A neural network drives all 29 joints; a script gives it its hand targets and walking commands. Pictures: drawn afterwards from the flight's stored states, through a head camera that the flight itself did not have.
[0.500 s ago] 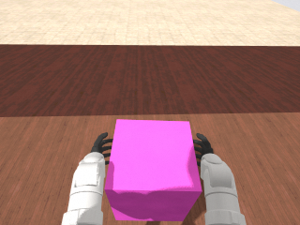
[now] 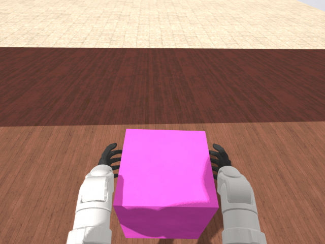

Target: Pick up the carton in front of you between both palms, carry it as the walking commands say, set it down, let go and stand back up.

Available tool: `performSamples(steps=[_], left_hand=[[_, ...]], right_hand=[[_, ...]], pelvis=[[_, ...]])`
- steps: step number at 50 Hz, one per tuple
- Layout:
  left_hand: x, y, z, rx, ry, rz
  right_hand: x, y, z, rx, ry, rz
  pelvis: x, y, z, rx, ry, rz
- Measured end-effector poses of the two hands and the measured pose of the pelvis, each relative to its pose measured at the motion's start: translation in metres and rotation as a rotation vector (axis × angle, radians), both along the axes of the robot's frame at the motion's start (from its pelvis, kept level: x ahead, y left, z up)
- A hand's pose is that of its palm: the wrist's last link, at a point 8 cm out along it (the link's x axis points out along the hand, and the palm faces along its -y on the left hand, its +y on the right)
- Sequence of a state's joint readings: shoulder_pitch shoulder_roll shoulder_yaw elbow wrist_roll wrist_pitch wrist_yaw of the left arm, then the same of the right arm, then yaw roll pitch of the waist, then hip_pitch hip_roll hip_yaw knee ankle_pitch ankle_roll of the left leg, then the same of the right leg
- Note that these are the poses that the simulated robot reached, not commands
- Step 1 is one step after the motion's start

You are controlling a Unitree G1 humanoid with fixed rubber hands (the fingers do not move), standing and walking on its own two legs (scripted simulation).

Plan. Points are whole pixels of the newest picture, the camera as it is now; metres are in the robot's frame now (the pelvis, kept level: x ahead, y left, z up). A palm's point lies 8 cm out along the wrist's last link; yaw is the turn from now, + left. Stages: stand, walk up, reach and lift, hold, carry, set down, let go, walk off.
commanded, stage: hold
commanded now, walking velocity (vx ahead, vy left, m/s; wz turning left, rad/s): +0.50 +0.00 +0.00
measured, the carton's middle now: (163, 186) +0.29 +0.00 -0.02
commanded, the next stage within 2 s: carry in 0.02 s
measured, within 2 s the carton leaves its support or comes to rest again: neither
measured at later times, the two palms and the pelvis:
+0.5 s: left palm (113, 132) +0.41 +0.15 +0.07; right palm (216, 133) +0.41 -0.15 +0.07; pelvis +0.14 -0.01 -0.01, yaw -1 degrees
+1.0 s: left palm (127, 77) +0.70 +0.14 +0.08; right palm (202, 77) +0.72 -0.16 +0.08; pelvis +0.44 -0.02 -0.01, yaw +2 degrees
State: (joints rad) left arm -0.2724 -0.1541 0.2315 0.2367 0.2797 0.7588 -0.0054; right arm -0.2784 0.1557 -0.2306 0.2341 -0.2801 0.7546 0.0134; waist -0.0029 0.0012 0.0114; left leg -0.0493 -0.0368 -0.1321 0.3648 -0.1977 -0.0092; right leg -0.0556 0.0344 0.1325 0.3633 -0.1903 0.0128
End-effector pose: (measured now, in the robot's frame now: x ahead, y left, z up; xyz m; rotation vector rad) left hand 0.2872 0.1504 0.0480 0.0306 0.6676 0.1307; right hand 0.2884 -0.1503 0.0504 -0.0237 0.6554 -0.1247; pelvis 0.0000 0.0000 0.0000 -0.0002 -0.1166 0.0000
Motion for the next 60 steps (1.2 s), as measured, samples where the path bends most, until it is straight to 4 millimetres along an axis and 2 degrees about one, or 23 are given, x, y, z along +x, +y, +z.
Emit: performSamples(steps=[5, 10, 16, 20, 24, 29, 34, 42, 48, 55, 57, 60], left_hand=[[0.005, 0.0, 0.002, 0.002, -0.015, 0.004], [0.022, -0.001, 0.01, -0.012, -0.058, 0.018], [0.055, -0.012, 0.018, -0.029, -0.041, 0.034], [0.077, -0.005, 0.017, -0.041, -0.002, 0.07], [0.109, 0.0, 0.019, -0.051, 0.024, 0.074], [0.163, -0.018, 0.026, -0.052, 0.041, 0.037], [0.222, -0.035, 0.027, -0.051, -0.009, 0.044], [0.295, -0.021, 0.039, -0.052, 0.057, 0.147], [0.377, -0.01, 0.04, -0.045, 0.034, 0.141], [0.494, 0.004, 0.003, -0.068, 0.045, 0.071], [0.522, 0.005, -0.005, -0.071, 0.088, 0.047], [0.558, 0.003, -0.005, -0.061, 0.138, 0.008]], right_hand=[[0.006, 0.0, 0.001, 0.004, -0.015, 0.001], [0.023, -0.001, 0.008, 0.021, -0.058, -0.007], [0.056, -0.011, 0.015, 0.028, -0.04, -0.012], [0.088, -0.004, 0.018, 0.038, 0.0, -0.001], [0.116, 0.001, 0.017, 0.07, 0.026, -0.029], [0.155, -0.017, 0.02, 0.078, 0.042, -0.073], [0.218, -0.034, 0.021, 0.09, -0.007, -0.068], [0.323, -0.019, 0.036, 0.083, 0.064, 0.029], [0.4, -0.009, 0.032, 0.081, 0.04, 0.033], [0.497, 0.005, 0.003, 0.048, 0.046, -0.029], [0.518, 0.005, -0.004, 0.043, 0.087, -0.056], [0.544, 0.004, -0.005, 0.046, 0.136, -0.094]], pelvis=[[0.007, 0.0, -0.004, 0.001, 0.071, 0.001], [0.024, -0.003, -0.012, 0.003, 0.129, -0.005], [0.064, -0.012, -0.019, -0.011, 0.178, 0.024], [0.096, -0.009, -0.018, 0.017, 0.2, 0.031], [0.132, -0.005, -0.015, 0.016, 0.222, -0.014], [0.181, -0.013, -0.01, -0.019, 0.23, -0.012], [0.239, -0.032, -0.024, -0.028, 0.196, 0.039], [0.329, -0.042, 0.0, 0.022, 0.215, 0.053], [0.409, -0.029, -0.003, 0.034, 0.209, 0.042], [0.52, 0.001, -0.032, 0.037, 0.171, -0.001], [0.543, 0.007, -0.029, 0.032, 0.173, -0.015], [0.577, 0.015, -0.015, 0.014, 0.181, -0.032]])
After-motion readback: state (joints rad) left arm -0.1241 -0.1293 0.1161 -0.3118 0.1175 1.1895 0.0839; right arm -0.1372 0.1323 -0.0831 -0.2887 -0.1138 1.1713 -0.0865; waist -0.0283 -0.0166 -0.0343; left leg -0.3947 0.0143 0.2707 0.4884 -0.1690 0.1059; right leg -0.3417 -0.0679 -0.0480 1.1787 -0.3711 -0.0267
